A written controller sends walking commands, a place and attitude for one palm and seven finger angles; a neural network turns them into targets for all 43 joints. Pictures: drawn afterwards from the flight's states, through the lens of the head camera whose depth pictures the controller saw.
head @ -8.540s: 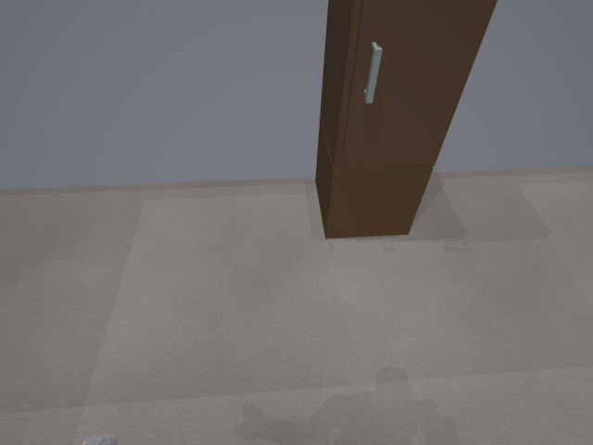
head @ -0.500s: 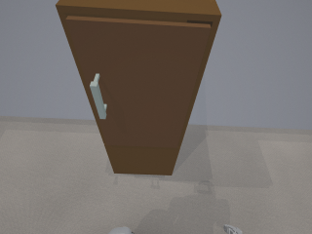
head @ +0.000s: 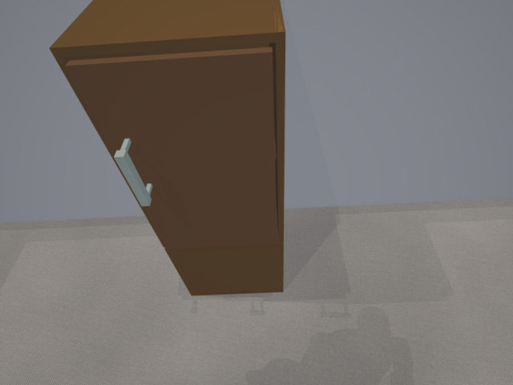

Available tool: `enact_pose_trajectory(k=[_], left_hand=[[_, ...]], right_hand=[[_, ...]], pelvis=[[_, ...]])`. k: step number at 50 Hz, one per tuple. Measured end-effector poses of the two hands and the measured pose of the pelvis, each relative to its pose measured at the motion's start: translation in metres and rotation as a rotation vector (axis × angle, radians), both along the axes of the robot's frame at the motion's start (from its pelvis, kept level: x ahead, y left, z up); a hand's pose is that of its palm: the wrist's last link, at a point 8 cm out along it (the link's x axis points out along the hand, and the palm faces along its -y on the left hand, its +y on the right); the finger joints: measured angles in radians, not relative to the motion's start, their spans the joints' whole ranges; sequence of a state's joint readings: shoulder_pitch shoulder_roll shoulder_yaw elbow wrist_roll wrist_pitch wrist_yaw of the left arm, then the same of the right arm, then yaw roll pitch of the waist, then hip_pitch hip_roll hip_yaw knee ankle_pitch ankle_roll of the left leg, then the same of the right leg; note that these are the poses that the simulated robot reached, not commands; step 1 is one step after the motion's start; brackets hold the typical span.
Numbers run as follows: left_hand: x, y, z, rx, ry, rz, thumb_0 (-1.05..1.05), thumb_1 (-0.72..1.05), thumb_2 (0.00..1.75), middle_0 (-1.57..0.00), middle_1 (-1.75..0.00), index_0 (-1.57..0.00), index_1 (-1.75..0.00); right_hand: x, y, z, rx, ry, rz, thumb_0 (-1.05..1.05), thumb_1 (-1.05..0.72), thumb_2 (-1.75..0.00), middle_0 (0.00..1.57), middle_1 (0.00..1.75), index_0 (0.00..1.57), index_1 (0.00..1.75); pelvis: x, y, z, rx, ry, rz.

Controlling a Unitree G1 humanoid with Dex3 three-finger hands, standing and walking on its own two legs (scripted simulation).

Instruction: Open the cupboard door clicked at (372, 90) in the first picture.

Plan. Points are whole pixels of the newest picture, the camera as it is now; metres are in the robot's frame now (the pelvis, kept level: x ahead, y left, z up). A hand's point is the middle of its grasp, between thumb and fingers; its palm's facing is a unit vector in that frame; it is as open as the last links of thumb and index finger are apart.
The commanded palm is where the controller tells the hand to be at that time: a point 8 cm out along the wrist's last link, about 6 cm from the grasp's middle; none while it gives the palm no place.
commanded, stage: come to a stop and stand still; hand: left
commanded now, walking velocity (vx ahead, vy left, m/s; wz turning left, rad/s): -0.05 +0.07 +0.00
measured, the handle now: (136, 173) +0.51 +0.30 +0.01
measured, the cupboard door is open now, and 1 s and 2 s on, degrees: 0 0 0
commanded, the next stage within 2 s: look again from close up in 1.52 s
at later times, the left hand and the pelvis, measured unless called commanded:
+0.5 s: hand out of the picture +0.01 +0.24 -0.18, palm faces +0.02 -0.97 -0.23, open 7.4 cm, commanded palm none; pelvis -0.01 +0.05 -0.01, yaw +0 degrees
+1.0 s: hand out of the picture +0.02 +0.21 -0.18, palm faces +0.01 -0.98 -0.22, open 7.3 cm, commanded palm none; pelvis +0.00 +0.03 -0.01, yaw -1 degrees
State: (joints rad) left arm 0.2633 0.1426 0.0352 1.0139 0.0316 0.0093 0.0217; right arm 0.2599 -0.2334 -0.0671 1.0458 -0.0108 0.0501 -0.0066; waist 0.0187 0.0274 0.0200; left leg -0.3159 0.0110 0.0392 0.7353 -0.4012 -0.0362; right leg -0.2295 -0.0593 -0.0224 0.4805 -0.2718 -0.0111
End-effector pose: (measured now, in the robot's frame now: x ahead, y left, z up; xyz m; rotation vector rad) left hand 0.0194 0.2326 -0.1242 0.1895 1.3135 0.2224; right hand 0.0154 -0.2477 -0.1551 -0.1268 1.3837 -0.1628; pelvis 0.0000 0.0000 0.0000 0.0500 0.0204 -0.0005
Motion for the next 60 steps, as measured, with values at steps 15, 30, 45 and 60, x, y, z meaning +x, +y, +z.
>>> enact_pose_trajectory(k=[15, 30, 45, 60], left_hand=[[-0.021, 0.042, -0.026, -0.024, 0.023, -0.003, 0.01, 0.91, 0.90, -0.20, -0.30, -0.20, -0.30], [-0.013, 0.052, -0.023, -0.040, 0.041, -0.036, 0.01, 0.91, 0.90, -0.20, -0.30, -0.20, -0.30], [-0.007, 0.032, -0.024, -0.046, 0.053, -0.034, 0.01, 0.92, 0.90, -0.20, -0.30, -0.20, -0.30], [-0.021, 0.008, -0.024, -0.059, 0.067, -0.015, 0.01, 0.92, 0.90, -0.20, -0.30, -0.20, -0.30]], right_hand=[[0.007, 0.058, -0.001, -0.019, -0.097, 0.065, 0.01, -0.93, -0.90, 0.20, 0.30, 0.20, 0.30], [-0.015, 0.076, 0.000, -0.004, -0.043, 0.043, 0.01, -0.92, -0.90, 0.20, 0.30, 0.20, 0.30], [-0.030, 0.073, -0.004, 0.022, 0.018, 0.004, 0.01, -0.91, -0.90, 0.20, 0.30, 0.20, 0.30], [-0.027, 0.051, -0.002, 0.016, 0.017, 0.009, 0.01, -0.91, -0.90, 0.20, 0.30, 0.20, 0.30]], pelvis=[[-0.011, 0.040, -0.014, -0.055, -0.031, 0.015], [-0.008, 0.054, -0.009, -0.043, -0.031, -0.012], [-0.002, 0.038, -0.008, -0.040, -0.037, -0.016], [-0.004, 0.017, -0.006, -0.042, -0.035, -0.008]])
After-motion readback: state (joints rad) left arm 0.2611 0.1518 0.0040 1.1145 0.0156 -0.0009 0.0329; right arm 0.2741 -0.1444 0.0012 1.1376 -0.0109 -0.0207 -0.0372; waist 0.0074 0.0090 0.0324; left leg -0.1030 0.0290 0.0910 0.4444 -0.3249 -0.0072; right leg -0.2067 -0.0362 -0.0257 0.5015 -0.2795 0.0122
